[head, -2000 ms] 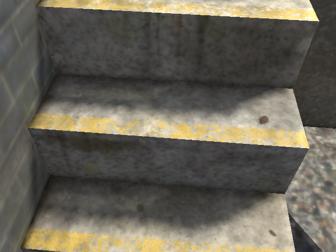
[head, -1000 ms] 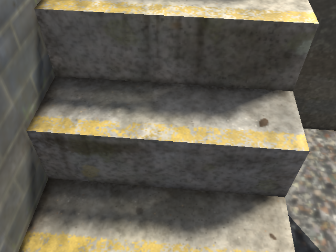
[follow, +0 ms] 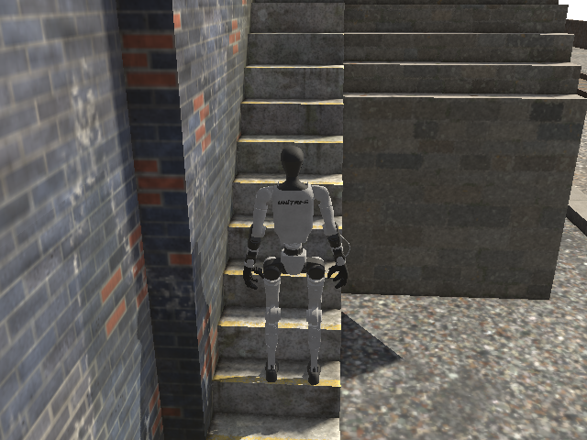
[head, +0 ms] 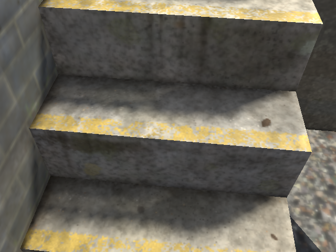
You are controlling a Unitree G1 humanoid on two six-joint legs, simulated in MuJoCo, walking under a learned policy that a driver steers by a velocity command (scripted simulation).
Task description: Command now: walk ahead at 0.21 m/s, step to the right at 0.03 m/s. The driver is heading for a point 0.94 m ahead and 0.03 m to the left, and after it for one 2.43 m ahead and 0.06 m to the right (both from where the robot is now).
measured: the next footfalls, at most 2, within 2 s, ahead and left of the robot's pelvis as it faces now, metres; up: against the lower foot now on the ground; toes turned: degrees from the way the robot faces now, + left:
right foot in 1.04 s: -0.02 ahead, -0.14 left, +0.00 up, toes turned -5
left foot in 1.28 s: +0.07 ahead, +0.12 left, +0.21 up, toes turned +3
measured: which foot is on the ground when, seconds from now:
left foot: down 0.00-1.00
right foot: down 0.00-0.72, up 0.74-1.00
